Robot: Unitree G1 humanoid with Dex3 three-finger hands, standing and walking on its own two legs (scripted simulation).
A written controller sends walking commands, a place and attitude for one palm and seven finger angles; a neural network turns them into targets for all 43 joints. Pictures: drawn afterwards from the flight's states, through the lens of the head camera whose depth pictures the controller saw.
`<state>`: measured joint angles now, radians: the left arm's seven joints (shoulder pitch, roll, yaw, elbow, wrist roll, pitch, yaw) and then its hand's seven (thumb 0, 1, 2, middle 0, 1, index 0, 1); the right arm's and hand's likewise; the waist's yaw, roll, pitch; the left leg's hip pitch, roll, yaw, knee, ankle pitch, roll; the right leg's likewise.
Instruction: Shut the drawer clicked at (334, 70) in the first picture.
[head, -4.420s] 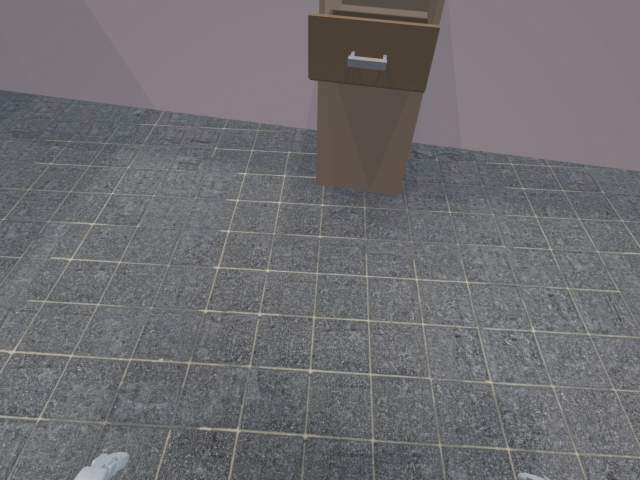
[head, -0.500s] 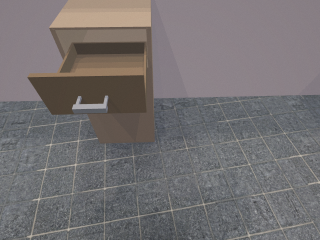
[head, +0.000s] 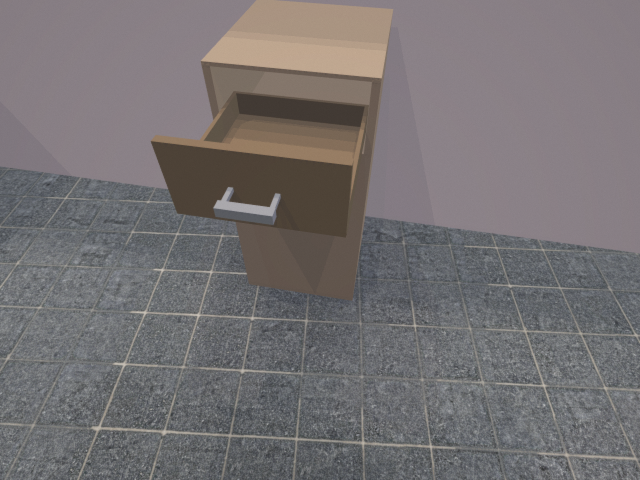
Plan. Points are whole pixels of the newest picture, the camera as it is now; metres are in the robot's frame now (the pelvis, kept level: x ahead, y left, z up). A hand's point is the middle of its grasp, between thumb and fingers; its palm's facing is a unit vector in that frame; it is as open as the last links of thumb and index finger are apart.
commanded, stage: take the last steps up to it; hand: left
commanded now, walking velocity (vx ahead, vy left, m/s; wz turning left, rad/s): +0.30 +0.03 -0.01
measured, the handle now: (249, 204) +0.56 +0.21 -0.01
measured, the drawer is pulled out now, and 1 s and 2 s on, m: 0.30 0.30 0.30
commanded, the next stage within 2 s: come to a stop and stand still in 0.70 s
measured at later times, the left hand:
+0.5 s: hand (205, 422) +0.22 +0.21 -0.17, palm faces -0.02 -0.98 -0.19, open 7.4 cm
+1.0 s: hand (238, 406) +0.26 +0.17 -0.19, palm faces +0.04 -0.98 -0.19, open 7.3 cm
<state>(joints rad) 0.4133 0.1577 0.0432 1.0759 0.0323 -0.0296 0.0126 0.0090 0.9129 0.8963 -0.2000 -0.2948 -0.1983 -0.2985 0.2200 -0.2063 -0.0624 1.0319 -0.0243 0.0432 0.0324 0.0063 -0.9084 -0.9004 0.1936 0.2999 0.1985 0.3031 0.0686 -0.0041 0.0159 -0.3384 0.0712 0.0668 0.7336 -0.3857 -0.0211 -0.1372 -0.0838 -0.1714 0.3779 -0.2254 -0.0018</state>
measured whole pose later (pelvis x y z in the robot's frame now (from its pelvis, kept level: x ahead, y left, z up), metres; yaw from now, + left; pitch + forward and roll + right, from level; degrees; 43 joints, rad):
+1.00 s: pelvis +0.24 +0.00 -0.01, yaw -2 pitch -1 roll -1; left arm 0.27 0.14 0.03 1.10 0.02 -0.01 0.03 0.00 0.93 0.90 -0.20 -0.29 -0.20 -0.30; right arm 0.18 -0.18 -0.04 1.05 -0.01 0.01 -0.02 0.00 -0.92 -0.90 0.19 0.30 0.20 0.30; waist 0.03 0.02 0.04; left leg -0.34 0.07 0.05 0.62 -0.28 -0.05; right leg -0.22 0.02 -0.14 0.44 -0.20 -0.06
